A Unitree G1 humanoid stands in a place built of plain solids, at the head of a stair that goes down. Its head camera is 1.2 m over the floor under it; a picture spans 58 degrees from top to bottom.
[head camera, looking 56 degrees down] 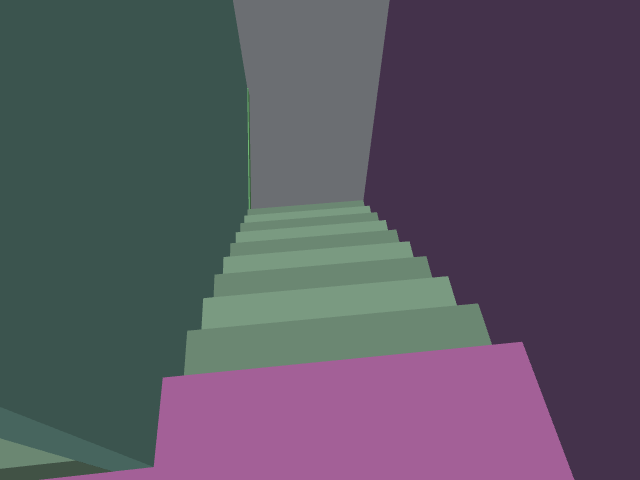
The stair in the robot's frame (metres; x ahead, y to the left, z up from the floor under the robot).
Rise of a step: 0.20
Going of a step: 0.22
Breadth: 1.02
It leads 6 degrees to the left of straight ahead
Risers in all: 10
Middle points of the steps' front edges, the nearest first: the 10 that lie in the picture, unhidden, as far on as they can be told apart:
0.40 -0.08 0.00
0.62 -0.05 -0.20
0.84 -0.03 -0.39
1.06 -0.01 -0.59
1.28 0.01 -0.79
1.50 0.04 -0.98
1.72 0.06 -1.18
1.94 0.08 -1.38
2.16 0.10 -1.58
2.38 0.12 -1.77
